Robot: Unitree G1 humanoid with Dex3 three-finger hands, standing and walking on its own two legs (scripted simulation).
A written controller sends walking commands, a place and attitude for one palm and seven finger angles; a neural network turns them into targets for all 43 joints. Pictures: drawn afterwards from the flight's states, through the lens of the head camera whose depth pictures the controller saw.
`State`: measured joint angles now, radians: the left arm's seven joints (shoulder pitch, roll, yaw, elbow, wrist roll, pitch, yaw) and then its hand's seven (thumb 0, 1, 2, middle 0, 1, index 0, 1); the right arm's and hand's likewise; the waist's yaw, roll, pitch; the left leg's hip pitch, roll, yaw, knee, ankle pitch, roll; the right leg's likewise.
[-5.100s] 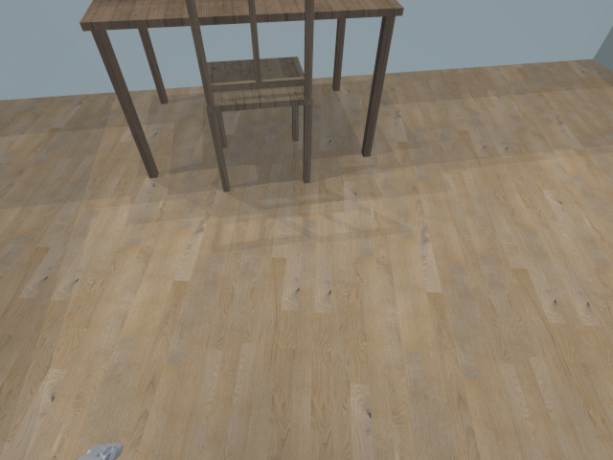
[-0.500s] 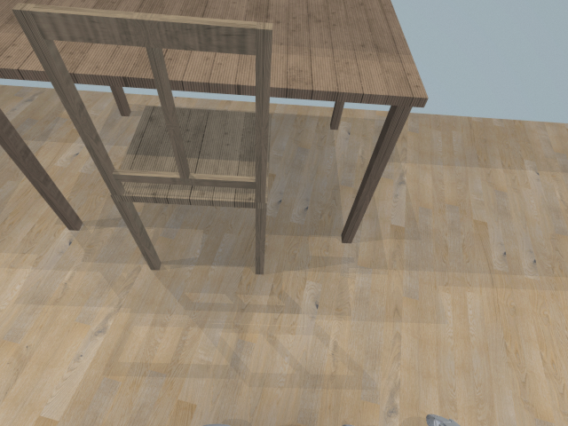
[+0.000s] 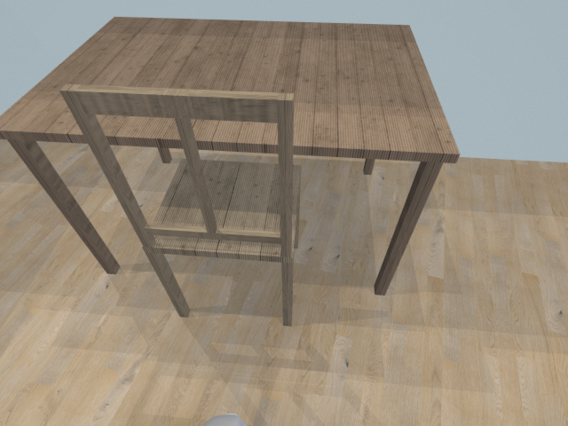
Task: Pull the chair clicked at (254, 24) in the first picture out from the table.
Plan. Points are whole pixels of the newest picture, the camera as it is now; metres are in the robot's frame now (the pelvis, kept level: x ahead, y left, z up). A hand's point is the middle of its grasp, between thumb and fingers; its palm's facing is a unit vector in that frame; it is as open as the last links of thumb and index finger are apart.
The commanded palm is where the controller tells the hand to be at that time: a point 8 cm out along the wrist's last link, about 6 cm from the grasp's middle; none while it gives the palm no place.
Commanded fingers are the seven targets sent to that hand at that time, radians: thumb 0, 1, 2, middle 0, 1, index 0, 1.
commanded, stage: take the last steps up to it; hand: left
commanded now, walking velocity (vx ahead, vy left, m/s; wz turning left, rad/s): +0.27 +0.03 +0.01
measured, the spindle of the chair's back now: (199, 182) +0.61 +0.24 -0.06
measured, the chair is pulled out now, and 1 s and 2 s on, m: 0.00 0.00 0.00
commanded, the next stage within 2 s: come to a stop and stand still in 0.30 s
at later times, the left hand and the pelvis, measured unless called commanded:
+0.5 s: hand (170, 368) +0.24 +0.23 -0.17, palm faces -0.01 -0.97 -0.22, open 7.4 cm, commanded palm none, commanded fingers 0.00 0.90 0.90 -0.20 -0.30 -0.20 -0.30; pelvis +0.16 +0.04 -0.01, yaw -1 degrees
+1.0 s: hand (129, 395) +0.20 +0.29 -0.19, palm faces +0.03 -0.98 -0.21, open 7.4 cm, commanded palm none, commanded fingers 0.00 0.90 0.90 -0.20 -0.30 -0.20 -0.30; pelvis +0.16 +0.09 +0.00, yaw -1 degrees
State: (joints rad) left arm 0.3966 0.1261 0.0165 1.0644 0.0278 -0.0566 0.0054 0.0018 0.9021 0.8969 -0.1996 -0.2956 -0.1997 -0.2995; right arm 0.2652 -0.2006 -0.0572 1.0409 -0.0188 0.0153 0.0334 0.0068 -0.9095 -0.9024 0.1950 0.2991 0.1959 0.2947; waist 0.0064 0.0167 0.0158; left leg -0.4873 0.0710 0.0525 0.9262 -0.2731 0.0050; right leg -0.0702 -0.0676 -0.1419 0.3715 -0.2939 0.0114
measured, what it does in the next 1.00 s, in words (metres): walks ahead: left foot, then right foot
